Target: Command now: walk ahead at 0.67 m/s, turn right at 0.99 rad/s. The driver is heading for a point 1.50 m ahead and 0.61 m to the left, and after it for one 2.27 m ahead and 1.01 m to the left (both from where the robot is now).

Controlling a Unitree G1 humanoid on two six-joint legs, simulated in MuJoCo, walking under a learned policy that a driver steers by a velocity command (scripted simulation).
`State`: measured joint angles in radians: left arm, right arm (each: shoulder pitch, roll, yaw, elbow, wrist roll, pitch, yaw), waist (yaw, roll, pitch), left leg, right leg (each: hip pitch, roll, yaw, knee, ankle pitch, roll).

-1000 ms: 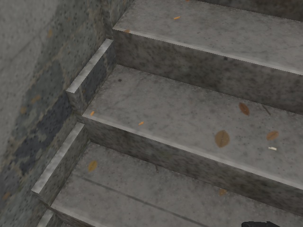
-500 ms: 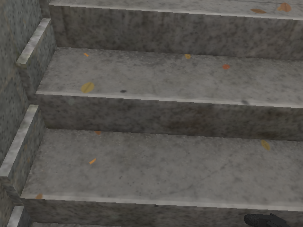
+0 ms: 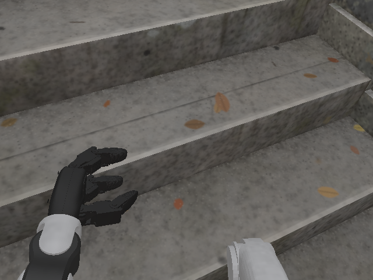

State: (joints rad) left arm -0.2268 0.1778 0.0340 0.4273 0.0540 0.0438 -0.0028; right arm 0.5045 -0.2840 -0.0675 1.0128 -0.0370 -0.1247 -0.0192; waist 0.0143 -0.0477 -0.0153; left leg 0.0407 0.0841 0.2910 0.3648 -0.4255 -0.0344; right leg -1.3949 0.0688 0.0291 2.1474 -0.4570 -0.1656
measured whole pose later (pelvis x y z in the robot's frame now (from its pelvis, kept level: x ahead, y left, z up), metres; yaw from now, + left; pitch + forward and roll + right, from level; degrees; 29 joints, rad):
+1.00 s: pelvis +0.43 +0.12 +0.34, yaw +30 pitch +4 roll -2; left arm 0.02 0.16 -0.01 0.52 0.08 0.01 0.02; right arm 0.22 -0.25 -0.08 0.65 -0.02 -0.01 -0.09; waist -0.06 -0.03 0.04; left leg -0.34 -0.25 -0.41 0.59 -0.24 0.08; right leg -1.06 0.11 0.07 1.91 -0.33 0.00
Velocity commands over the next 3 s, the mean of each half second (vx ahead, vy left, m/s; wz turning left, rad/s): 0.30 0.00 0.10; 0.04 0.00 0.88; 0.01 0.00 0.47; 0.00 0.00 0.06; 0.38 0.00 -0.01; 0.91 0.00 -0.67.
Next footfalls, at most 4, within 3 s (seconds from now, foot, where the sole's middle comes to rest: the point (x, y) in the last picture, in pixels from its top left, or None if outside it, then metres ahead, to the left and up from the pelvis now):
0.12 right None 0.27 -0.07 -0.60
0.54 left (115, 245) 0.45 0.20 -0.43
1.24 right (166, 131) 0.71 0.08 -0.25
1.74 left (89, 260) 0.41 0.26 -0.43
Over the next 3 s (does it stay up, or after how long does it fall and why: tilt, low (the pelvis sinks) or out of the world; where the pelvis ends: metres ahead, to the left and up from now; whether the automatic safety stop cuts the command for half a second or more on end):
stays up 0.81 0.43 0.55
